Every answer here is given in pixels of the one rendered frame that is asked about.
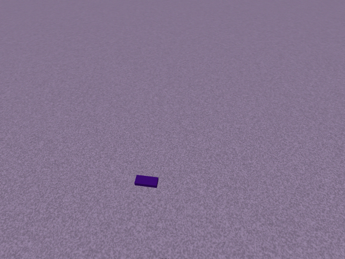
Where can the small box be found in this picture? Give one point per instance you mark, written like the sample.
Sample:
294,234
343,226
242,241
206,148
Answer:
147,181

